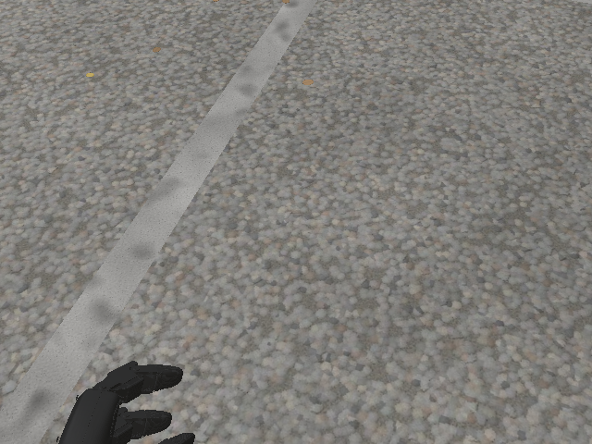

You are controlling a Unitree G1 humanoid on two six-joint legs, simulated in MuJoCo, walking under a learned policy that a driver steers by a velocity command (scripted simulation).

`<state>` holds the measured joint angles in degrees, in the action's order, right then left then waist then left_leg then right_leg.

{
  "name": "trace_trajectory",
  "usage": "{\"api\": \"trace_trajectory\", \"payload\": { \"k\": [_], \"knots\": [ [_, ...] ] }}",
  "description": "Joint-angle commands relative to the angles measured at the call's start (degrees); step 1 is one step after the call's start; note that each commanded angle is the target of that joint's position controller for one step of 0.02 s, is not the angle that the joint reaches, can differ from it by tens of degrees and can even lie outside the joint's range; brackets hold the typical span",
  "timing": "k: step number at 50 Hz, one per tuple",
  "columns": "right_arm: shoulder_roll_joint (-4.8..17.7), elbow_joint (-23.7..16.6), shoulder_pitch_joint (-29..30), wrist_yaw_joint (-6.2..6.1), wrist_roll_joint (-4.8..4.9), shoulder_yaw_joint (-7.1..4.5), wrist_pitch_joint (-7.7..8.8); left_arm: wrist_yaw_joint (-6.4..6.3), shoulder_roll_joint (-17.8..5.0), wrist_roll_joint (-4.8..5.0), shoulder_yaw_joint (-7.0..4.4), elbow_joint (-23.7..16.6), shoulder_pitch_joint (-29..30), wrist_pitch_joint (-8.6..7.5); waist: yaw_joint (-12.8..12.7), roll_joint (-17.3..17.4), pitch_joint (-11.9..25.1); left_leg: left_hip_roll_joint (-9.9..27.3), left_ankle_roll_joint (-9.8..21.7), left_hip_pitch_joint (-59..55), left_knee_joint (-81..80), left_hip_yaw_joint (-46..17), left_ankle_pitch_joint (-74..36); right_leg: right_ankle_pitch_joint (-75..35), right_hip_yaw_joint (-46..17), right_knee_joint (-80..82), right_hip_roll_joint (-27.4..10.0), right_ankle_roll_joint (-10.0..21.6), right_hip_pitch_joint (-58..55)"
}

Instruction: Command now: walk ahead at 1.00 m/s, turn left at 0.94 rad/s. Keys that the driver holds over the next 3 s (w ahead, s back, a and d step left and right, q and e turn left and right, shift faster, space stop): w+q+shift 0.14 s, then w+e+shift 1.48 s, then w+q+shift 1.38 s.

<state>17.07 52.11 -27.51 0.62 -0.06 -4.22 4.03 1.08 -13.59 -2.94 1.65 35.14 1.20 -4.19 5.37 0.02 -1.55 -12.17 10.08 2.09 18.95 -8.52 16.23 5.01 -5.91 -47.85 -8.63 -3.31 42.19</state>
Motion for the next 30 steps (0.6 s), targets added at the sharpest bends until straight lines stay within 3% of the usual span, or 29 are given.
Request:
{"api": "trace_trajectory", "payload": {
  "k": [1, 2, 4, 5, 6, 7, 8, 9, 10, 11, 12, 14, 16, 18, 20, 21, 23, 24, 25, 26, 27, 28, 29, 30],
  "knots": [
    [10.04, -5.18, 2.66, 0.45, 0.55, -2.69, 1.35, 0.10, -4.90, 1.29, -0.90, -4.21, 3.40, -0.09, -0.61, 2.03, -1.77, 11.20, 4.70, 13.86, -6.96, -12.67, -26.39, -10.94, 6.38, 10.17, 5.73, 0.82, -16.40],
    [10.23, -5.25, 2.20, 0.35, 0.44, -2.86, 1.19, -0.03, -5.51, 1.38, -1.01, -4.91, 4.37, -0.23, -0.10, 2.82, -1.51, 11.90, 4.00, 10.73, -5.32, -13.45, -28.37, -10.41, 5.85, 13.10, 6.28, 1.23, -16.79],
    [11.21, -5.92, 3.30, -0.20, 0.14, -3.21, 0.94, -0.57, -7.75, 1.32, -1.83, -4.50, 1.35, -0.59, -1.76, 3.34, 0.89, 12.38, 1.63, 6.19, 0.99, -14.87, -35.93, -6.81, 4.84, 18.72, 8.47, 1.94, -23.17],
    [12.73, -6.24, 4.22, -0.21, -0.28, -3.49, 0.95, -1.19, -10.51, 1.49, -3.00, -2.94, -4.44, -0.85, -4.68, 2.93, 5.12, 12.22, 0.28, 4.19, 8.92, -14.71, -42.98, -1.99, 4.62, 18.63, 9.93, 2.62, -29.71],
    [14.56, -6.83, 7.04, 0.05, -0.43, -3.79, 1.14, -1.95, -12.79, 1.65, -4.22, -0.63, -14.82, -1.20, -11.22, 2.41, 10.59, 10.83, -0.96, 6.93, 21.21, -13.45, -43.88, 1.59, 4.81, 18.71, 9.36, 3.26, -41.17],
    [11.10, -8.21, 9.74, 0.28, -0.58, -2.82, 1.83, -3.16, -16.38, 0.75, -5.82, 1.85, -27.87, -1.41, -17.22, 0.77, 17.33, 8.69, -1.72, 15.75, 37.58, -10.99, -34.38, 12.48, -0.69, 15.71, 2.40, 4.65, -56.06],
    [1.10, -10.48, 7.89, 0.06, 0.38, -0.17, 2.41, -3.62, -20.33, -1.75, -6.95, 3.45, -33.83, -1.45, -15.54, -14.73, 22.83, 3.04, -2.60, 31.37, 55.46, -4.29, 9.09, 31.32, -23.91, 21.84, -13.50, 8.17, -67.77],
    [2.04, -11.64, 1.88, 0.20, 1.05, 0.95, 2.36, -2.62, -20.86, -1.00, -7.61, 3.73, -27.90, -1.22, -9.28, -25.51, 25.01, 3.94, -2.56, 39.93, 62.51, -1.77, 10.02, 38.22, -50.09, 33.10, -17.28, 13.78, -65.93],
    [4.77, -9.23, 5.35, -0.08, -0.63, 0.88, 1.47, -1.83, -13.40, -0.40, -6.66, 2.73, -21.39, -0.98, -8.84, -13.65, 14.75, 8.86, -2.37, 42.36, 63.24, -0.37, 3.76, 42.19, -42.43, 33.89, -13.48, 14.28, -57.34],
    [5.30, -9.96, 10.02, 0.64, -1.77, 0.94, 1.19, -1.31, -9.96, 0.16, -6.06, 3.55, -19.71, -0.80, -8.90, -5.33, 8.65, 10.30, -3.22, 41.51, 60.56, 0.89, 0.39, 33.46, -32.37, 33.17, -10.04, 14.39, -49.61],
    [4.74, -11.40, 13.94, 1.22, -2.54, 1.15, 1.06, -1.01, -8.82, 0.04, -5.79, 4.98, -20.31, -0.82, -8.54, -2.09, 5.86, 11.17, -3.75, 40.25, 57.57, 0.89, 0.67, 25.25, -26.09, 33.11, -7.30, 13.93, -44.24],
    [2.14, -14.46, 17.04, 2.08, -3.83, 2.20, 0.49, -0.69, -6.90, 0.82, -5.01, 9.31, -24.23, -1.41, -6.19, -5.37, 2.11, 13.06, -4.78, 40.20, 52.21, 1.14, 3.90, 15.20, -20.26, 33.75, -4.11, 14.50, -38.46],
    [1.81, -17.45, 20.77, 2.30, -4.55, 3.06, 0.23, -0.58, -7.18, 2.23, -5.13, 10.85, -25.99, -1.94, -5.11, -5.92, -0.05, 15.48, -6.53, 42.66, 45.84, 3.30, 4.90, 9.13, -18.74, 35.88, -3.38, 15.84, -36.34],
    [2.04, -20.64, 25.75, 3.02, -3.95, 4.18, 0.62, -0.91, -8.90, 2.10, -5.75, 10.05, -23.82, -2.01, -4.20, -4.95, -1.51, 16.80, -8.24, 37.01, 33.43, 4.69, -2.29, 6.94, -14.48, 39.42, -1.69, 15.71, -28.72],
    [1.69, -20.72, 26.86, 3.97, -2.39, 4.94, 0.88, -0.42, -12.50, 2.24, -7.06, 8.89, -21.12, -1.93, -3.41, -5.18, -1.54, 13.84, -9.27, 18.88, 21.99, 8.21, -9.05, 4.35, -9.00, 42.98, 1.32, 14.10, -16.84],
    [2.70, -20.16, 26.11, 3.90, -1.93, 4.60, 0.78, 0.05, -14.27, 2.57, -7.58, 8.82, -21.88, -2.04, -3.30, -5.23, -1.08, 12.62, -9.38, 13.16, 21.34, 9.44, -11.08, 1.93, -9.69, 44.11, 0.07, 14.18, -15.33],
    [5.04, -19.25, 24.65, 2.79, -1.71, 3.58, 0.65, 0.64, -14.52, 3.08, -7.63, 9.16, -23.64, -1.98, -2.71, -3.63, -0.81, 12.54, -9.28, 9.30, 16.84, 8.83, -11.79, -3.63, -9.48, 40.04, -0.97, 12.91, -19.65],
    [6.26, -18.05, 21.63, 1.93, -2.11, 2.82, 0.80, 0.78, -14.70, 3.12, -7.61, 9.71, -25.02, -1.88, -1.33, -1.84, 1.48, 11.37, -8.86, 5.02, 14.17, 9.14, -10.09, -11.43, -7.89, 32.53, 0.47, 11.90, -22.56],
    [7.66, -15.69, 14.58, 0.96, -2.83, 1.85, 1.09, 0.86, -14.92, 3.19, -7.71, 10.21, -26.13, -1.76, 1.76, 0.52, 6.19, 10.46, -8.24, -3.67, 13.06, 9.80, -7.33, -17.36, -5.31, 19.54, 3.63, 10.93, -22.47],
    [10.49, -14.62, 5.86, -0.30, -4.05, 0.66, 1.53, 0.92, -13.23, 3.51, -7.26, 9.64, -25.32, -2.00, 6.30, 2.66, 11.84, 17.65, -6.91, -15.45, 12.48, 3.33, 0.18, -11.43, -3.10, 2.55, 7.17, 9.58, -14.33],
    [14.95, -14.42, -1.19, -1.37, -5.49, -0.33, 1.71, 0.38, -5.00, 3.79, -5.47, 7.52, -26.80, -2.08, 5.71, 13.91, 18.21, 34.88, -5.34, -24.26, 5.25, -19.14, 23.46, 22.09, -0.25, -17.86, 10.66, 9.01, -3.41],
    [15.96, -15.01, 1.17, -1.66, -4.28, -0.95, 0.91, 0.07, -6.17, 4.91, -5.36, 5.63, -29.30, -1.35, 2.63, 17.55, 20.22, 39.91, -1.71, -20.56, -5.99, -40.92, 34.22, 20.53, 0.68, -28.12, 11.11, 9.71, 3.56],
    [10.69, -15.18, 6.92, -1.64, -3.43, -0.07, 0.79, -0.13, -7.82, 3.41, -5.61, 6.16, -25.36, -0.28, 0.20, 10.44, 10.77, 37.12, -0.87, -14.07, -5.55, -33.73, 33.68, 14.95, 1.29, -31.11, 6.99, 9.91, 7.18],
    [6.71, -14.94, 9.24, -1.27, -2.69, 0.69, 1.18, 0.45, -7.74, 2.41, -5.60, 6.23, -21.67, 0.30, -0.26, 5.83, 5.34, 34.06, -1.07, -8.15, -4.68, -23.29, 22.49, 12.00, 2.07, -29.16, 5.17, 9.51, 7.20]
  ]
}}
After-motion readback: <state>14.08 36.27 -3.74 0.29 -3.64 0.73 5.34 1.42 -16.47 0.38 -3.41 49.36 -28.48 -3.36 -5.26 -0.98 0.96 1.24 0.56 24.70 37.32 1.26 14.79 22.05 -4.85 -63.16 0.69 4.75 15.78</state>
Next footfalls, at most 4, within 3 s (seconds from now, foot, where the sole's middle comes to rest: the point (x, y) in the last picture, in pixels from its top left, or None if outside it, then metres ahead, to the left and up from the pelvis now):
0.14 right None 0.35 -0.18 -0.77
0.52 left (232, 393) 0.61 0.13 -0.77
0.96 right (315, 246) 1.01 -0.11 -0.77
1.38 left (310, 138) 1.45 -0.15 -0.77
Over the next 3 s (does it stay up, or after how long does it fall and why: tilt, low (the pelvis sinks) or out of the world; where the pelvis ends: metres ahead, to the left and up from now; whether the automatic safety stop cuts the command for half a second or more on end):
stays up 2.28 -1.08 0.00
